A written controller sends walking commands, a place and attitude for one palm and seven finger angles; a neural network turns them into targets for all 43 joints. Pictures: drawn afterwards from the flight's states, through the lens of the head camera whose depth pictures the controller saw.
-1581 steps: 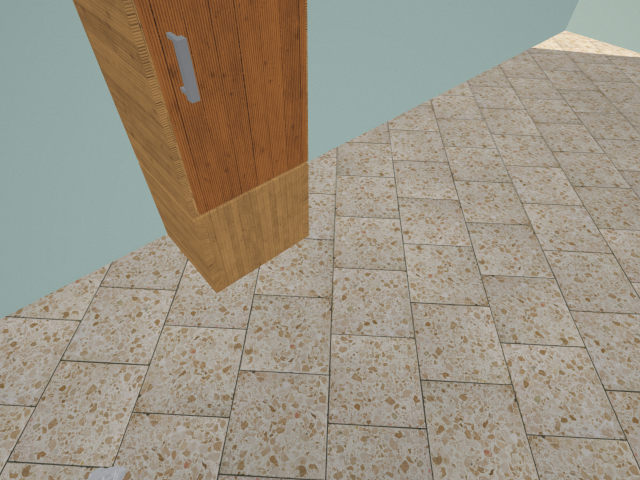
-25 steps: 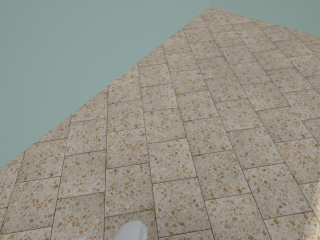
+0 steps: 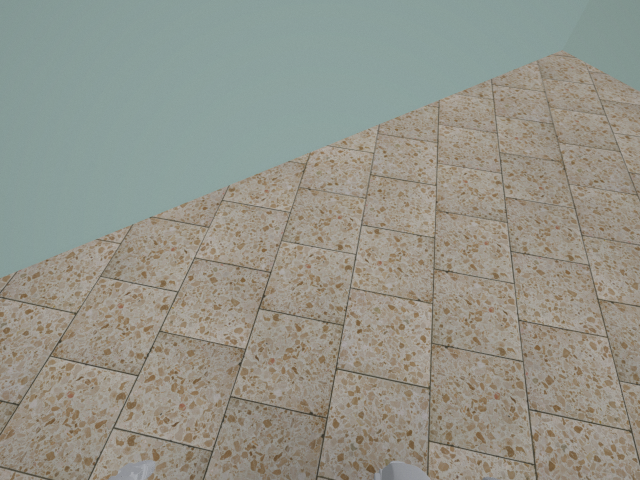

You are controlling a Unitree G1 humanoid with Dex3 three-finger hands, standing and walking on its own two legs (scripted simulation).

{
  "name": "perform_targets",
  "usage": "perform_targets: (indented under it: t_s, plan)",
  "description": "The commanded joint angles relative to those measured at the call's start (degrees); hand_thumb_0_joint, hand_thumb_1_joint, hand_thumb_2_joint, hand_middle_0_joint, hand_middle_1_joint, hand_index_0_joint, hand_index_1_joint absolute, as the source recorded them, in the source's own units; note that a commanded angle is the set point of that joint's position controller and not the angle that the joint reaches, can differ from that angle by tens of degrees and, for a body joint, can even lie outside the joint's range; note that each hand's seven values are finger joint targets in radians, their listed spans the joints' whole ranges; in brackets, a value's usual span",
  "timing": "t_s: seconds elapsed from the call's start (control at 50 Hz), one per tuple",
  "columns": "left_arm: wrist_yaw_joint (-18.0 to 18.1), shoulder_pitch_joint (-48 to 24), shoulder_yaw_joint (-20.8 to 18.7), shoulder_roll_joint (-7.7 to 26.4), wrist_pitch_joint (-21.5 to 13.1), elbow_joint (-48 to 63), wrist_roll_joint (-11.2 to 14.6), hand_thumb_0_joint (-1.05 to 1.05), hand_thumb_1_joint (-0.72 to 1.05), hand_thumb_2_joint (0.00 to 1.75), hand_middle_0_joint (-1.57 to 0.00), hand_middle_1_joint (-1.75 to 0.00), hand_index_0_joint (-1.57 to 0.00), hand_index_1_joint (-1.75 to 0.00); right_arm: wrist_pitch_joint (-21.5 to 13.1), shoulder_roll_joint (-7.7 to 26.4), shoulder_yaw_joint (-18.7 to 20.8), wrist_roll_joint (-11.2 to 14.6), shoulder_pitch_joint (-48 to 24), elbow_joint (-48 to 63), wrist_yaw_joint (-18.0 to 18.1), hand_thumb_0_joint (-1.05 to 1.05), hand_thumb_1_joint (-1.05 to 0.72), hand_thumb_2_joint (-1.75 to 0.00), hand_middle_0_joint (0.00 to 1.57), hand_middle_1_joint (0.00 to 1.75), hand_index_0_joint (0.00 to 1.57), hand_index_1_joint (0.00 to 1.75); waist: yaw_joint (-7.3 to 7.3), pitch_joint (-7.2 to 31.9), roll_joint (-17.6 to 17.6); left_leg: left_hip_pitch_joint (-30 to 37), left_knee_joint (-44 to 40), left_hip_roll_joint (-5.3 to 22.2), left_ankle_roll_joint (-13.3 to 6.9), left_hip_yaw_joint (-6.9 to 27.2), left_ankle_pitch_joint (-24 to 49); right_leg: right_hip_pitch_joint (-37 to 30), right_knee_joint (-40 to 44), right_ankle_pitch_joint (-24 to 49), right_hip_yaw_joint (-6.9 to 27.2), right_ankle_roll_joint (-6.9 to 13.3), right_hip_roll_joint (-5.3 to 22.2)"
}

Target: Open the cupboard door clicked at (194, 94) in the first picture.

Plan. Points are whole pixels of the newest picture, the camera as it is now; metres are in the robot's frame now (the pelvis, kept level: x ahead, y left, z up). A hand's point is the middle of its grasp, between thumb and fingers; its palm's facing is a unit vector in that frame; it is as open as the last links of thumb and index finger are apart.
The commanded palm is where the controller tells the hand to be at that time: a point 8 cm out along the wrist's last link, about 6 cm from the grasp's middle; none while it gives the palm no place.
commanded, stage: turn to face it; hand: left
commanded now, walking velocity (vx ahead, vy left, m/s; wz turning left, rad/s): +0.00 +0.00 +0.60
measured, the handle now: out of the picture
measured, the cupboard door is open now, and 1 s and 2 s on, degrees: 37 37 37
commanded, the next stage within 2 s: take the last steps up to it in 1.88 s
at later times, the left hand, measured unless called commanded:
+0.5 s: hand out of the picture +0.00 +0.18 -0.19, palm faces +0.36 -0.91 -0.21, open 7.3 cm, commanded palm none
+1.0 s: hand out of the picture -0.01 +0.14 -0.15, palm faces +0.58 -0.77 -0.27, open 7.4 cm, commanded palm none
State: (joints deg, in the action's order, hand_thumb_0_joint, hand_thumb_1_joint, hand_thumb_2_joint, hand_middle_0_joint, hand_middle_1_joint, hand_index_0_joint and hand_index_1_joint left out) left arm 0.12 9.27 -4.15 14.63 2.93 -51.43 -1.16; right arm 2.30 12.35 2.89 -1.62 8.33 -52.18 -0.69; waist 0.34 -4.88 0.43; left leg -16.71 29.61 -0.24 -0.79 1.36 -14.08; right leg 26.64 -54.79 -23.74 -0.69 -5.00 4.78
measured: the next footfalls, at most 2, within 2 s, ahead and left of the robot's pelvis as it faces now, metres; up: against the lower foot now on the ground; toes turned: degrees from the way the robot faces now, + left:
right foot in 0.12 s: +0.06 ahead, -0.15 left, +0.00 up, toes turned +2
left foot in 0.48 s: +0.02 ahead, +0.10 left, +0.00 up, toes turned +25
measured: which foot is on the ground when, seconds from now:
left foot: down 0.00-0.12, up 0.14-0.46, down 0.48-0.84, up 0.86-1.00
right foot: up 0.00-0.10, down 0.12-0.48, up 0.50-0.82, down 0.84-1.00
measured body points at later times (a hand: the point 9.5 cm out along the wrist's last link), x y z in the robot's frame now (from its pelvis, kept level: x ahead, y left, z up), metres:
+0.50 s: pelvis +0.01 -0.03 -0.02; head +0.06 +0.01 +0.43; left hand -0.02 +0.23 -0.17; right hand +0.19 -0.24 -0.15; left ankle -0.02 +0.08 -0.74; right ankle +0.02 -0.16 -0.73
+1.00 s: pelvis +0.04 -0.06 +0.00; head +0.09 -0.05 +0.45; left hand -0.04 +0.18 -0.13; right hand +0.25 -0.23 -0.16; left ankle -0.06 +0.04 -0.65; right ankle +0.08 -0.16 -0.74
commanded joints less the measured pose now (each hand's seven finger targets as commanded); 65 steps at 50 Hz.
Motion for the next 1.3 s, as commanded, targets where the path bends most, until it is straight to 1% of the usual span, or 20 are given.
perform_targets:
  t_s: [0.0,0.06,0.1,0.2,0.34,0.42,0.46,0.52,0.6,0.72,0.78,0.8,0.82,0.84,0.9,1.1,1.16,1.18,1.2,1.28]
  plan:
    - [0.4,1.2,-0.9,3.2,-1.8,4.8,0.2,0.00,0.90,0.90,-0.20,-0.30,-0.20,-0.30,-0.7,12.7,4.2,-0.1,-0.4,4.1,0.8,0.00,-0.90,-0.90,0.20,0.30,0.20,0.30,-1.00,6.4,-11.2,1.0,-8.4,11.4,-7.7,14.6,11.7,-6.1,11.2,0.1,-2.1,0.4,-3.2]
    - [0.8,7.3,-1.5,5.5,-3.1,3.8,0.3,0.00,0.90,0.90,-0.20,-0.30,-0.20,-0.30,-0.4,11.2,4.2,0.7,-2.3,5.0,0.7,0.00,-0.90,-0.90,0.20,0.30,0.20,0.30,2.46,8.3,-5.8,-6.9,-0.6,7.3,-3.8,13.9,8.6,-21.4,30.0,10.7,-1.2,1.3,-2.4]
    - [1.6,8.5,-2.6,13.4,-3.7,4.1,-0.8,0.00,0.90,0.90,-0.20,-0.30,-0.20,-0.30,-0.6,5.7,3.4,1.0,-1.6,6.8,0.2,0.00,-0.90,-0.90,0.20,0.30,0.20,0.30,3.50,8.7,18.1,-20.2,27.0,-4.3,2.9,0.3,-22.5,-25.8,39.6,18.7,22.3,12.0,23.9]
    - [2.1,-0.3,-0.6,5.8,-3.7,6.0,-0.1,0.00,0.90,0.90,-0.20,-0.30,-0.20,-0.30,1.2,4.8,2.9,0.8,0.0,3.0,-0.9,0.00,-0.90,-0.90,0.20,0.30,0.20,0.30,-1.81,4.6,11.5,-16.9,40.5,2.2,4.5,-0.6,-10.3,-17.3,34.3,31.9,0.8,10.4,13.7]
    - [1.8,5.6,-2.0,9.1,-3.7,3.2,-0.6,0.00,0.90,0.90,-0.20,-0.30,-0.20,-0.30,0.5,3.1,1.7,1.2,-4.4,3.9,-1.3,0.00,-0.90,-0.90,0.20,0.30,0.20,0.30,1.83,6.2,11.1,-10.0,16.8,1.6,4.1,-7.0,-12.8,-24.2,29.8,41.4,-4.2,10.8,16.6]
    - [1.2,4.3,-2.5,9.3,-3.3,3.2,0.2,0.00,0.90,0.90,-0.20,-0.30,-0.20,-0.30,-0.5,6.2,2.6,0.8,2.5,2.7,-1.0,0.00,-0.90,-0.90,0.20,0.30,0.20,0.30,-2.42,9.5,5.8,6.5,-3.3,1.0,2.0,-7.6,2.2,-17.2,17.3,35.5,-9.4,5.8,15.2]
    - [0.6,0.5,-0.5,3.1,-2.6,7.4,0.5,0.00,0.90,0.90,-0.20,-0.30,-0.20,-0.30,-0.8,16.9,5.2,0.2,10.3,1.9,-0.2,0.00,-0.90,-0.90,0.20,0.30,0.20,0.30,-6.80,13.0,-19.2,20.4,-7.5,24.5,-11.3,22.1,37.1,7.4,-6.3,-15.3,-8.6,-0.4,3.3]
    - [1.0,-3.6,-1.1,3.7,-1.6,5.9,0.2,0.00,0.90,0.90,-0.20,-0.30,-0.20,-0.30,-1.0,13.9,4.5,0.1,6.1,2.2,1.4,0.00,-0.90,-0.90,0.20,0.30,0.20,0.30,-4.78,8.7,-12.8,9.7,-9.2,18.7,-10.5,16.9,21.1,8.6,-13.9,-5.9,1.0,0.3,3.0]
    - [0.2,0.8,-1.3,3.5,-1.3,3.4,0.0,0.00,0.90,0.90,-0.20,-0.30,-0.20,-0.30,-1.5,11.7,3.5,0.1,0.8,3.6,1.3,0.00,-0.90,-0.90,0.20,0.30,0.20,0.30,-1.15,7.0,-8.5,5.6,-10.6,13.5,-8.0,11.0,14.9,3.8,-7.0,0.1,0.3,0.0,1.3]
    - [0.5,1.1,-0.9,2.8,-1.7,4.5,0.3,0.00,0.90,0.90,-0.20,-0.30,-0.20,-0.30,-0.6,12.5,4.1,-0.1,0.1,3.8,0.9,0.00,-0.90,-0.90,0.20,0.30,0.20,0.30,-1.35,6.2,-9.9,1.4,-9.1,11.9,-7.9,15.2,11.5,-5.8,10.5,-0.8,-2.1,0.7,-3.0]
    - [0.8,6.9,-1.4,4.1,-2.7,3.4,0.4,0.00,0.90,0.90,-0.20,-0.30,-0.20,-0.30,-0.2,11.5,4.3,0.4,-2.6,4.7,0.8,0.00,-0.90,-0.90,0.20,0.30,0.20,0.30,1.70,8.5,-8.7,-4.0,-3.1,8.6,-5.1,15.2,9.9,-18.4,26.9,8.7,-2.6,1.4,-3.5]
    - [1.3,8.5,-2.1,7.4,-3.3,3.2,-0.1,0.00,0.90,0.90,-0.20,-0.30,-0.20,-0.30,-0.2,8.7,4.0,1.0,-2.1,5.2,0.6,0.00,-0.90,-0.90,0.20,0.30,0.20,0.30,2.59,8.9,0.6,-11.8,4.4,3.8,-1.9,11.7,1.1,-26.1,35.7,7.9,4.8,3.4,4.0]
    - [1.7,9.0,-2.9,12.2,-3.7,3.4,-0.9,0.00,0.90,0.90,-0.20,-0.30,-0.20,-0.30,-0.4,5.1,3.3,1.2,-1.8,6.6,0.2,0.00,-0.90,-0.90,0.20,0.30,0.20,0.30,3.05,7.6,17.3,-20.7,19.9,-5.2,3.0,0.8,-17.6,-28.3,40.5,12.6,21.2,10.3,20.1]
    - [1.8,7.5,-2.1,12.1,-3.6,4.2,-0.4,0.00,0.90,0.90,-0.20,-0.30,-0.20,-0.30,-0.1,7.7,3.7,0.5,-1.7,6.1,-0.1,0.00,-0.90,-0.90,0.20,0.30,0.20,0.30,2.47,6.8,13.7,-18.4,33.3,-2.4,2.4,3.0,-20.5,-19.6,40.5,13.1,20.5,14.0,24.4]
    - [1.9,0.4,-0.8,5.8,-3.7,5.4,0.0,0.00,0.90,0.90,-0.20,-0.30,-0.20,-0.30,1.0,6.4,3.5,0.5,-1.9,3.7,-0.8,0.00,-0.90,-0.90,0.20,0.30,0.20,0.30,-1.49,2.7,11.6,-18.6,43.2,1.4,3.9,1.6,-10.7,-16.4,36.0,26.2,5.5,11.1,14.6]
    - [1.7,7.7,-2.5,9.5,-3.7,2.2,-0.5,0.00,0.90,0.90,-0.20,-0.30,-0.20,-0.30,-0.1,3.4,1.6,1.2,-5.5,4.0,-1.2,0.00,-0.90,-0.90,0.20,0.30,0.20,0.30,1.73,7.2,11.6,-7.4,9.4,0.1,3.2,-8.3,-10.2,-27.1,26.0,48.0,-5.6,9.8,16.3]
    - [1.0,5.6,-2.4,8.7,-3.6,3.0,0.4,0.00,0.90,0.90,-0.20,-0.30,-0.20,-0.30,-0.9,8.5,3.0,0.5,2.9,2.4,-0.9,0.00,-0.90,-0.90,0.20,0.30,0.20,0.30,-3.44,12.7,2.6,14.0,-5.1,3.8,-0.1,-4.0,11.8,-14.2,9.1,37.1,-11.0,4.0,13.1]
    - [0.5,4.0,-1.4,4.3,-3.3,5.7,0.9,0.00,0.90,0.90,-0.20,-0.30,-0.20,-0.30,-1.3,15.7,4.9,0.0,8.0,1.8,-0.4,0.00,-0.90,-0.90,0.20,0.30,0.20,0.30,-6.28,14.6,-16.0,24.3,-5.2,21.0,-9.6,19.2,37.5,4.1,-5.0,-4.8,-11.7,-0.3,4.2]
    - [1.1,0.4,-0.7,4.1,-2.4,7.9,0.2,0.00,0.90,0.90,-0.20,-0.30,-0.20,-0.30,-0.6,17.8,5.1,0.4,11.5,0.5,-0.1,0.00,-0.90,-0.90,0.20,0.30,0.20,0.30,-7.19,14.5,-13.9,21.0,-5.6,26.1,-14.3,20.4,41.0,6.6,-11.1,-16.2,-4.5,0.5,2.9]
    - [0.6,-0.9,-1.3,3.7,-1.5,4.4,0.1,0.00,0.90,0.90,-0.20,-0.30,-0.20,-0.30,-1.4,11.9,3.5,0.0,1.9,3.0,1.6,0.00,-0.90,-0.90,0.20,0.30,0.20,0.30,-2.44,7.5,-8.9,7.7,-9.4,15.9,-9.3,13.6,22.0,5.8,-12.9,-2.7,1.0,0.1,2.5]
